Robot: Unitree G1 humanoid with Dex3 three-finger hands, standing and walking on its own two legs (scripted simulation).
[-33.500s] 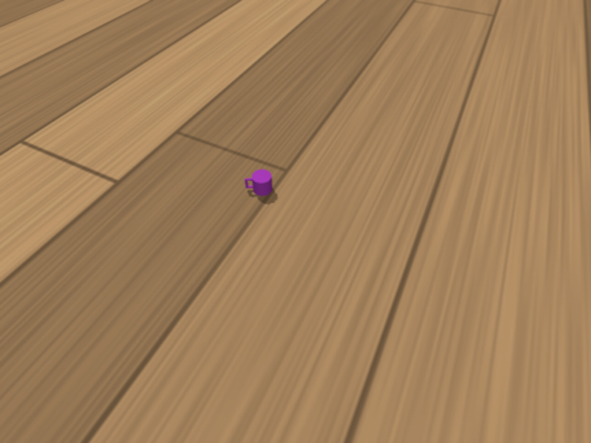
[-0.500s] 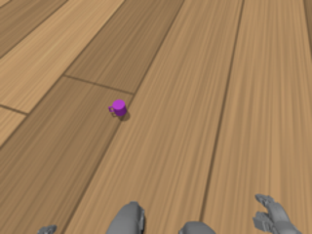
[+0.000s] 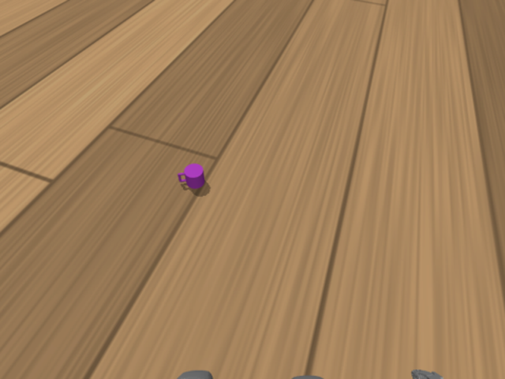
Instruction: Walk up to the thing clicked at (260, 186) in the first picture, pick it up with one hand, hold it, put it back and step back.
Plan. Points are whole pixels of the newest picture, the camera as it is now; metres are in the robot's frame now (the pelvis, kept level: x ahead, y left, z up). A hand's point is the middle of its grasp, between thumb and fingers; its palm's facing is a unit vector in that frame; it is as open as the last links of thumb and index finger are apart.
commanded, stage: step back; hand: left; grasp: from above
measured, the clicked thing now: (191, 176) +1.06 +0.28 -0.72
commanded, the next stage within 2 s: stand in 0.82 s
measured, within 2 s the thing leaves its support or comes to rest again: neither
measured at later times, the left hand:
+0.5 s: hand out of the picture +0.09 +0.26 -0.14, palm faces -0.02 -0.94 -0.35, open 7.4 cm
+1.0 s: hand out of the picture +0.13 +0.25 -0.13, palm faces -0.03 -0.95 -0.32, open 7.4 cm
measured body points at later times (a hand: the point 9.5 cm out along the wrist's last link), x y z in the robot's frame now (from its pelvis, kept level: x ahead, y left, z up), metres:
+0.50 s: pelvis +0.01 +0.00 +0.01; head +0.02 +0.00 +0.46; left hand +0.09 +0.31 -0.11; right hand +0.09 -0.30 -0.12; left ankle +0.01 +0.12 -0.73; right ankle +0.01 -0.12 -0.73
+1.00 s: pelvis +0.02 +0.00 +0.02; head +0.04 +0.01 +0.47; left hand +0.13 +0.30 -0.11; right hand +0.12 -0.29 -0.11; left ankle +0.01 +0.12 -0.73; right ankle +0.01 -0.13 -0.73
